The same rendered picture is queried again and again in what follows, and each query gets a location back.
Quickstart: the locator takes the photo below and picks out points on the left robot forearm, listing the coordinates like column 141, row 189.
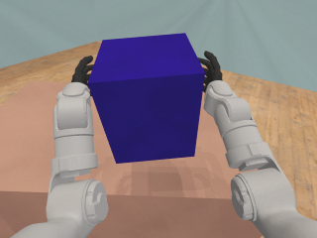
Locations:
column 73, row 133

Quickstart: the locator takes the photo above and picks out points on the pedestal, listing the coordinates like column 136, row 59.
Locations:
column 186, row 197

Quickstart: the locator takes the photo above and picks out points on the robot left upper arm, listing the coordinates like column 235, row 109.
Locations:
column 74, row 209

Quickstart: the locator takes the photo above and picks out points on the robot right hand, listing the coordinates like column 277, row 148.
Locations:
column 214, row 69

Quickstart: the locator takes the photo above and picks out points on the carton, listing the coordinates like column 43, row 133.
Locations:
column 148, row 93

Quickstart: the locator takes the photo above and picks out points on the robot right upper arm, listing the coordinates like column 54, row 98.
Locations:
column 265, row 198

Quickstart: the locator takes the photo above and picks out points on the right robot forearm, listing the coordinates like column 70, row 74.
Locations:
column 245, row 147

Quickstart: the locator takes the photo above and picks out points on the robot left hand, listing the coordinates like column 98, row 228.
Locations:
column 82, row 68

